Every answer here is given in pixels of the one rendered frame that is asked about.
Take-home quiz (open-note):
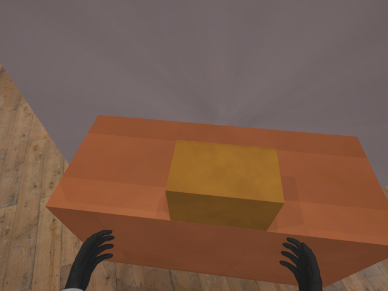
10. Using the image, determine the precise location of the carton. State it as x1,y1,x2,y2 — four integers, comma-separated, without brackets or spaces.
166,140,284,231

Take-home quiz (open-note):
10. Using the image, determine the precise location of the robot left hand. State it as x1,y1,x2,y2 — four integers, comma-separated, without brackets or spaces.
65,230,115,291

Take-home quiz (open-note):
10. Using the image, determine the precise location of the robot right hand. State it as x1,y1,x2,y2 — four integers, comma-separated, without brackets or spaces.
279,238,323,291

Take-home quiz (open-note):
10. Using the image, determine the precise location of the pedestal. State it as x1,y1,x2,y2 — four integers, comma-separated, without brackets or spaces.
45,115,388,288

